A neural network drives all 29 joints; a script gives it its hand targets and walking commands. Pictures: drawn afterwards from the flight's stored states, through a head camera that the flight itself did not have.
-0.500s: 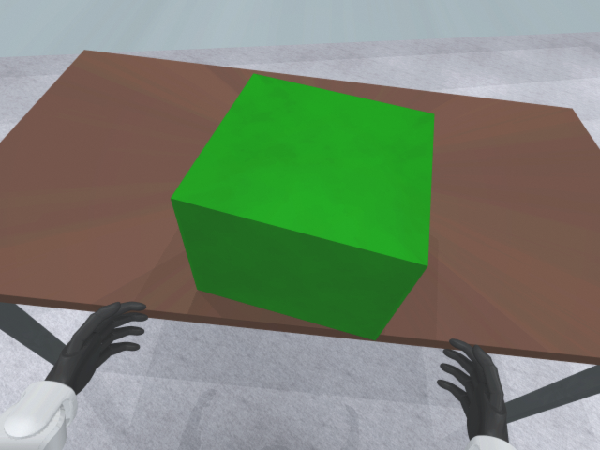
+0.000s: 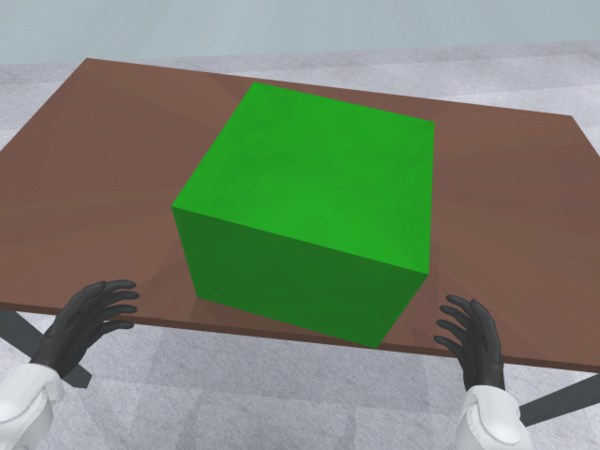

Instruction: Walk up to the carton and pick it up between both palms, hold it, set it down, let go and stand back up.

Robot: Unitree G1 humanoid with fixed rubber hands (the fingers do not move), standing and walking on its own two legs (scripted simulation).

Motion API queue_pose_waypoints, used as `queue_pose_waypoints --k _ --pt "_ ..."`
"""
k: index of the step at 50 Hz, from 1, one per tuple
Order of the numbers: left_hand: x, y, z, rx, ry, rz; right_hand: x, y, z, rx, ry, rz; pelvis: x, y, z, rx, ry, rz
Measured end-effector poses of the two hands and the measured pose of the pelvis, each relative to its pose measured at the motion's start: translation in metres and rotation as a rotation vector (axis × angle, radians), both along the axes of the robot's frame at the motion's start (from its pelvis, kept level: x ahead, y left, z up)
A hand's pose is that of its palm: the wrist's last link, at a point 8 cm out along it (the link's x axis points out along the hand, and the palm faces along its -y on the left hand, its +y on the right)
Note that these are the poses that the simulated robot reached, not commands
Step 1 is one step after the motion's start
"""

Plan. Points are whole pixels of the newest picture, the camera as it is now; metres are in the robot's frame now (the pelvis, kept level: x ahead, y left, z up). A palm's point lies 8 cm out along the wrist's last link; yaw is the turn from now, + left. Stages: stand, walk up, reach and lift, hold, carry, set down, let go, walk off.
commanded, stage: reach and lift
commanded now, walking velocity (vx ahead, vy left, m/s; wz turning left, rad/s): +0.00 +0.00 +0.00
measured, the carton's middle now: (313, 211) +0.45 -0.01 +0.02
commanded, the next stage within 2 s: none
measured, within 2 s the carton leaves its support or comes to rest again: neither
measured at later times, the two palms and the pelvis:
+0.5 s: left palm (84, 281) +0.27 +0.26 +0.08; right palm (495, 322) +0.24 -0.21 +0.09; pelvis +0.00 +0.00 +0.00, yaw +0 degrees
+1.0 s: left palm (107, 196) +0.36 +0.25 +0.13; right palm (520, 270) +0.29 -0.24 +0.12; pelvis -0.01 +0.00 +0.00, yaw +0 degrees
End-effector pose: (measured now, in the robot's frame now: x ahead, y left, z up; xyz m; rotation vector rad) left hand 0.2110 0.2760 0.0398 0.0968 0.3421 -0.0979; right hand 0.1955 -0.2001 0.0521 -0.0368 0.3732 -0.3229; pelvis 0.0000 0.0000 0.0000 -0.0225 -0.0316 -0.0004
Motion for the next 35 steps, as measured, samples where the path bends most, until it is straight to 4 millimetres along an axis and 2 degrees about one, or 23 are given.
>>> queue_pose_waypoints --k 8,14,22,30,35 --pt "0.023 -0.007 0.011 -0.003 -0.021 -0.024 0.014 -0.003 0.002 -0.006 0.018 0.016 0.009 0.000 0.000 0.000 0.012 0.000" --pt "0.031 -0.009 0.015 -0.006 -0.014 -0.033 0.023 -0.004 0.011 -0.019 -0.008 0.031 0.009 0.001 0.000 -0.001 0.013 0.000" --pt "0.053 -0.012 0.036 -0.005 -0.059 -0.041 0.043 -0.011 0.031 -0.027 -0.060 0.017 0.001 0.001 0.000 -0.002 0.002 0.000" --pt "0.082 -0.015 0.049 -0.007 -0.055 -0.042 0.049 -0.026 0.043 -0.023 -0.062 -0.031 -0.010 0.002 0.001 -0.003 -0.012 0.000" --pt "0.101 -0.018 0.065 -0.011 -0.090 -0.039 0.055 -0.034 0.050 -0.012 -0.075 -0.053 -0.015 0.001 0.001 -0.002 -0.017 0.000"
